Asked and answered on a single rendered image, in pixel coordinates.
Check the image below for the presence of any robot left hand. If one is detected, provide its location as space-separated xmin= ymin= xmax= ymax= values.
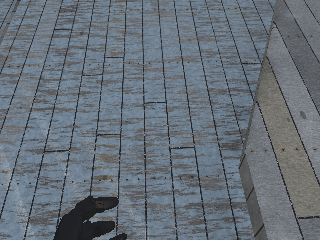
xmin=53 ymin=196 xmax=128 ymax=240

